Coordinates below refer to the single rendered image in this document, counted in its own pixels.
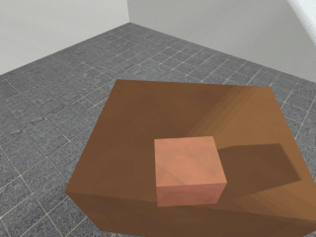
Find carton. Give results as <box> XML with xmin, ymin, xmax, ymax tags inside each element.
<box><xmin>154</xmin><ymin>136</ymin><xmax>227</xmax><ymax>207</ymax></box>

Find pedestal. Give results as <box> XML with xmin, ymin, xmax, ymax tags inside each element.
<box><xmin>65</xmin><ymin>79</ymin><xmax>316</xmax><ymax>237</ymax></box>

